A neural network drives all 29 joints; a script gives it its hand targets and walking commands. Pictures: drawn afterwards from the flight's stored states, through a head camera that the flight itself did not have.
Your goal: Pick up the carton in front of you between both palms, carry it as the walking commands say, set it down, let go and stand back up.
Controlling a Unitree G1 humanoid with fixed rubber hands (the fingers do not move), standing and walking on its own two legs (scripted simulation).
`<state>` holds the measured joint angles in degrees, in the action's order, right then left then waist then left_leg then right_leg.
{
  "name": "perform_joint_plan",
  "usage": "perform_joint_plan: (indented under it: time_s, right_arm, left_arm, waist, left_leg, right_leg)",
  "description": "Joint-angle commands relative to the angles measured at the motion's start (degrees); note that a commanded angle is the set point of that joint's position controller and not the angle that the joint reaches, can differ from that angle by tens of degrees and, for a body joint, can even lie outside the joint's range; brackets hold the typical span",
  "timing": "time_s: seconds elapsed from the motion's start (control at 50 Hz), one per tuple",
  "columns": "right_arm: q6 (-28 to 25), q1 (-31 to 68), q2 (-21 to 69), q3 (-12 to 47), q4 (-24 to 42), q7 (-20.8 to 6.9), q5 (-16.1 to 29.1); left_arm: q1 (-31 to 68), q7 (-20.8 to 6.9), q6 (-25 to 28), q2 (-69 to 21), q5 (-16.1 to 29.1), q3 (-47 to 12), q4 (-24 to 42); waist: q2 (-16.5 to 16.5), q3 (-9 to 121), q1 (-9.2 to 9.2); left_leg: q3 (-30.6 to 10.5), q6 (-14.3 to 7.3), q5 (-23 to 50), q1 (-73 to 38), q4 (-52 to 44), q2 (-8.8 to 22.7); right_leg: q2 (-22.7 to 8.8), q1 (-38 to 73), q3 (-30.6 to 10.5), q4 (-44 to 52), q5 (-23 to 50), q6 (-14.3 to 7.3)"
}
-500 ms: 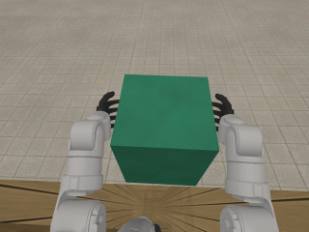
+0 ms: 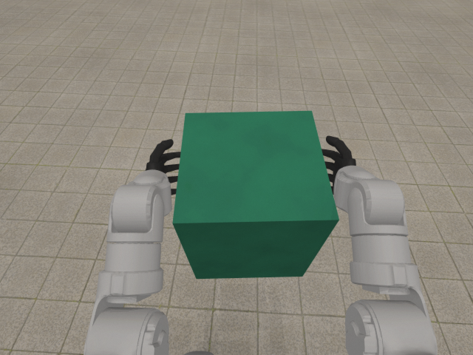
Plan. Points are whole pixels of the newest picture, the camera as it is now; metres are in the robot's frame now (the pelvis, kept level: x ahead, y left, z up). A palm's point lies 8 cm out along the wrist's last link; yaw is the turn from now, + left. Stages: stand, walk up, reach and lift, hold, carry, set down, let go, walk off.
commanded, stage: carry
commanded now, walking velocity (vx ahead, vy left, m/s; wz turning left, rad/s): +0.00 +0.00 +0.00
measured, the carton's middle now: (249, 202) +0.36 +0.01 +0.05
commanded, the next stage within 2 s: none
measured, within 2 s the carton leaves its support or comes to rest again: neither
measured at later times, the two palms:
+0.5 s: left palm (193, 117) +0.71 +0.17 -0.04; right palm (298, 124) +0.70 -0.13 -0.04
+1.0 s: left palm (195, 86) +0.81 +0.17 +0.00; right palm (296, 88) +0.82 -0.13 +0.01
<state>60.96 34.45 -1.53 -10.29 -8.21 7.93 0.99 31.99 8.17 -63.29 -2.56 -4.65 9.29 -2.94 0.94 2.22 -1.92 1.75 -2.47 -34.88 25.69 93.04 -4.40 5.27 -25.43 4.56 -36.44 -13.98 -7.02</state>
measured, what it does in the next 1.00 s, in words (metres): goes down: left foot 0.13 m lower, then right foot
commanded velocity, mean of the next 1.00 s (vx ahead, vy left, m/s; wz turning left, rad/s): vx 0.00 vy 0.00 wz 0.00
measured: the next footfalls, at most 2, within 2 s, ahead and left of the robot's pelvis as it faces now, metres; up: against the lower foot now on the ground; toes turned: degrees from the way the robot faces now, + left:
left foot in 0.36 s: +0.46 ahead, +0.08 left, -0.13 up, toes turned +6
right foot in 0.68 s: +0.51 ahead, -0.10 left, -0.13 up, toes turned -1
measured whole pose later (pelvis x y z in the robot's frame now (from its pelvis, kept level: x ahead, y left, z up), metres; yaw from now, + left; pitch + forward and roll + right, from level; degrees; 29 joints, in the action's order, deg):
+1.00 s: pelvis +0.47 +0.01 -0.12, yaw +1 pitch +4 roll -1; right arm 63.9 32.7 1.5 -10.4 -6.6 7.9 -3.1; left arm 30.8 7.4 -64.7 -1.3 -2.5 10.3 -4.2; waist -0.2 5.8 -0.2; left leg 3.4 -4.6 -19.9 16.5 34.8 -2.9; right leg 1.2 -21.6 2.0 -35.8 -15.2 -2.1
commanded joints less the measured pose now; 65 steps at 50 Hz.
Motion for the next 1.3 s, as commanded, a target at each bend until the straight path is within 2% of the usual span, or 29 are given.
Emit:
perform_joint_plan:
  time_s: [0.0,0.02,0.04,0.1,0.12,0.14,0.18,0.28,0.3,0.34,0.36,0.38,0.4,0.44,0.5,0.6,0.64,0.66,0.68,0.7,0.72,0.74,0.78,0.8,0.86,0.9,1.04,1.14,1.28]
  right_arm:
    - [2.4,31.7,56.4,32.6,5.7,-13.1,16.3]
    - [2.3,32.0,57.3,32.1,6.0,-12.9,15.4]
    - [1.8,32.6,57.7,31.4,6.2,-12.7,14.2]
    - [0.4,34.8,59.7,31.6,7.1,-12.7,12.8]
    - [-0.2,34.6,60.3,32.2,7.4,-12.5,13.0]
    - [-0.6,34.0,60.5,32.8,8.0,-12.4,12.6]
    - [-1.1,33.4,60.8,34.5,9.4,-12.1,12.7]
    - [-0.9,32.9,57.5,37.6,14.3,-10.9,13.8]
    - [-0.4,32.1,56.4,37.7,14.4,-10.8,13.8]
    - [0.6,30.6,54.3,37.2,13.6,-11.3,14.0]
    - [1.3,31.9,51.9,37.5,13.1,-11.8,14.6]
    - [1.7,28.6,50.9,35.9,9.0,-11.8,14.7]
    - [2.1,25.2,52.9,35.7,6.6,-12.2,15.9]
    - [1.8,28.9,59.0,37.8,10.5,-13.1,19.6]
    - [0.8,37.5,64.7,40.5,15.7,-13.8,23.3]
    - [-1.0,36.0,67.4,44.5,18.2,-15.0,24.9]
    - [-1.7,34.2,66.4,45.4,17.5,-15.4,24.4]
    - [-2.0,33.3,65.6,45.8,16.9,-15.5,23.9]
    - [-2.2,32.4,64.7,45.9,16.3,-15.5,23.3]
    - [-1.8,31.6,64.2,45.6,15.6,-15.4,23.0]
    - [-1.6,31.3,62.9,45.1,15.5,-15.3,22.5]
    - [-1.3,31.5,62.5,44.6,15.5,-15.2,22.0]
    - [-0.6,32.0,60.9,43.4,15.5,-14.8,21.0]
    - [-0.1,31.4,60.0,42.4,14.7,-14.5,20.3]
    - [1.6,27.6,57.5,39.2,10.1,-14.3,18.3]
    - [2.6,27.3,57.3,37.7,7.3,-14.5,17.5]
    - [3.7,35.1,61.2,34.0,1.9,-15.3,17.3]
    - [4.2,38.6,63.2,32.8,0.9,-14.8,18.6]
    - [4.9,44.3,65.3,33.2,4.2,-14.4,20.7]
  left_arm:
    - [38.2,-13.2,0.1,-55.3,26.8,-39.0,4.5]
    - [41.0,-13.8,0.3,-57.7,28.9,-39.7,5.3]
    - [43.3,-14.4,0.5,-60.6,31.1,-41.0,5.7]
    - [48.0,-15.7,2.0,-65.1,34.0,-42.7,5.9]
    - [47.9,-16.0,2.5,-65.9,34.4,-42.5,5.4]
    - [46.3,-16.1,3.0,-66.1,34.3,-42.0,5.3]
    - [43.9,-16.1,3.7,-65.4,33.8,-41.6,5.4]
    - [36.8,-15.6,4.1,-61.8,32.1,-40.9,5.6]
    - [35.4,-15.4,3.9,-60.9,31.3,-40.6,5.1]
    - [34.5,-15.0,3.4,-59.1,29.8,-40.4,3.4]
    - [34.7,-14.8,2.8,-57.5,29.1,-39.6,3.3]
    - [34.3,-14.3,1.3,-56.0,28.5,-38.5,2.4]
    - [32.9,-13.7,0.6,-54.5,27.1,-37.2,1.1]
    - [34.1,-12.8,0.6,-57.1,25.5,-36.7,3.6]
    - [37.4,-11.9,1.5,-60.4,24.3,-37.4,8.2]
    - [32.8,-11.4,3.8,-59.0,20.4,-38.6,11.7]
    - [30.7,-11.9,4.4,-58.3,19.9,-40.0,11.8]
    - [30.2,-12.2,4.6,-57.8,20.1,-40.6,12.0]
    - [30.0,-12.6,4.6,-56.7,20.5,-40.9,12.1]
    - [30.1,-12.9,4.8,-55.5,20.2,-40.9,11.2]
    - [28.7,-13.1,4.6,-55.4,20.7,-41.1,10.1]
    - [29.1,-13.4,4.5,-55.2,21.4,-41.3,10.3]
    - [32.0,-13.7,3.6,-54.8,23.2,-41.9,11.8]
    - [32.9,-13.8,3.0,-54.5,23.9,-42.0,12.0]
    - [32.7,-13.8,1.2,-53.4,24.2,-41.1,9.6]
    - [33.9,-13.9,0.1,-53.5,24.1,-39.8,7.0]
    - [38.9,-15.4,-1.1,-57.9,24.7,-34.9,-2.8]
    - [41.0,-14.8,-1.7,-59.8,25.0,-32.1,-4.4]
    - [45.9,-14.2,-2.6,-60.8,25.8,-31.8,-0.5]
  waist:
    - [0.3,24.9,-3.19]
    - [1.0,25.5,-2.7]
    - [-2.8,22.7,-2.12]
    - [1.2,19.5,-2.34]
    - [2.0,21.6,-2.57]
    - [-0.2,21.6,-4.47]
    - [-0.2,21.5,-6.62]
    - [7.4,19.2,-5.6]
    - [7.2,19.0,-4.28]
    - [3.5,20.4,2.69]
    - [-8.3,23.1,2.06]
    - [-12.7,31.6,4.43]
    - [-10.8,35.2,5.68]
    - [-3.5,36.6,5.63]
    - [-6.0,34.5,3.97]
    - [-9.3,36.6,4.59]
    - [-7.8,36.6,3.9]
    - [-7.0,36.1,2.98]
    - [-4.1,36.0,2.15]
    - [3.5,37.3,2.24]
    - [7.0,37.3,1.39]
    - [9.1,35.9,1.3]
    - [7.3,32.9,1.76]
    - [5.0,32.1,2.06]
    - [-4.9,31.4,3.19]
    - [-6.6,29.0,3.49]
    - [-1.3,24.8,1.96]
    - [-1.4,25.1,2.07]
    - [0.0,22.3,1.96]
  left_leg:
    - [-9.4,-0.4,5.2,31.2,-4.6,5.0]
    - [-10.2,-0.9,5.6,30.5,-7.5,5.7]
    - [-9.0,0.0,10.1,26.6,-15.2,6.6]
    - [-4.1,0.8,11.9,17.4,-28.1,5.7]
    - [-3.5,0.7,24.1,18.6,-24.4,6.0]
    - [-4.4,0.5,34.4,25.7,-33.2,6.6]
    - [-0.8,0.8,43.7,25.3,-45.3,4.5]
    - [5.6,0.1,64.3,-2.1,-67.5,0.2]
    - [4.0,-0.5,67.7,-5.7,-73.1,2.1]
    - [4.4,-0.4,74.1,-22.9,-82.0,6.4]
    - [-4.5,-5.1,105.7,-41.0,-68.1,18.4]
    - [-18.1,-13.8,126.0,-58.7,-52.5,30.1]
    - [-19.3,-14.4,117.0,-59.8,-54.1,28.6]
    - [-17.1,-11.6,92.9,-52.3,-58.3,23.1]
    - [-14.5,-14.0,84.2,-37.1,-61.8,19.1]
    - [-7.5,-8.4,87.3,-33.3,-57.7,15.1]
    - [-6.1,-7.0,81.7,-31.1,-55.1,13.7]
    - [-5.2,-5.7,75.3,-26.7,-53.5,12.5]
    - [-4.7,-3.8,60.1,-18.1,-51.5,11.2]
    - [-4.0,-0.4,43.7,-9.2,-50.6,8.2]
    - [-3.4,1.0,29.8,-5.3,-50.9,6.7]
    - [-3.2,1.8,23.5,-3.3,-53.1,6.0]
    - [-2.2,1.0,23.3,-8.9,-60.7,5.2]
    - [-2.4,0.4,30.0,-14.2,-61.5,5.7]
    - [-6.9,-2.6,70.1,-28.3,-56.6,12.1]
    - [-7.5,-4.1,79.1,-30.5,-56.6,14.1]
    - [-3.6,0.0,52.7,-18.5,-59.1,10.5]
    - [-4.5,-0.6,53.3,-19.9,-60.3,12.3]
    - [-5.2,-1.7,30.3,-15.2,-64.3,11.1]
  right_leg:
    - [-21.5,40.9,-36.7,0.6,22.7,-13.1]
    - [-22.5,36.9,-40.1,-0.1,21.1,-14.0]
    - [-22.0,28.8,-37.7,2.0,18.5,-13.2]
    - [-19.2,18.1,-31.9,4.7,25.7,-11.6]
    - [-17.8,20.9,-28.5,0.3,29.0,-9.4]
    - [-12.9,26.0,-24.5,-5.0,20.5,-7.3]
    - [-8.3,28.0,-20.9,-7.8,16.5,-6.6]
    - [-2.7,16.2,-9.3,-18.2,16.9,-0.4]
    - [-3.3,16.7,-9.3,-21.7,17.1,0.7]
    - [-3.1,12.4,-5.6,-35.2,17.0,3.8]
    - [1.7,-4.4,-4.0,-53.4,-26.0,7.0]
    - [0.2,-19.6,-8.6,-59.6,-36.3,9.5]
    - [-2.1,-23.7,-9.5,-56.3,-32.4,7.8]
    - [-4.8,-20.9,-8.7,-43.1,-18.5,6.6]
    - [-6.1,-10.7,-7.9,-23.0,-12.1,7.1]
    - [-2.4,0.4,-2.8,-5.0,-0.7,6.9]
    - [-3.2,5.8,-2.9,3.9,8.0,5.6]
    - [-4.6,11.6,-4.5,8.6,16.0,4.1]
    - [-9.4,19.9,-9.5,6.9,33.8,1.3]
    - [-16.9,29.0,-15.5,-1.4,59.6,-4.3]
    - [-19.2,32.7,-17.2,-1.5,67.6,-6.0]
    - [-19.6,33.8,-17.0,-1.0,68.0,-6.0]
    - [-17.3,29.2,-13.9,-0.6,62.4,-3.1]
    - [-15.8,24.7,-12.0,-0.6,55.4,-1.6]
    - [-10.0,9.2,-7.3,-2.2,26.0,1.9]
    - [-7.8,4.4,-5.9,-1.2,16.1,3.4]
    - [-12.0,14.3,-8.9,1.1,35.0,1.7]
    - [-11.7,13.7,-8.3,1.3,23.9,2.4]
    - [-12.6,14.1,-10.2,5.8,13.5,2.3]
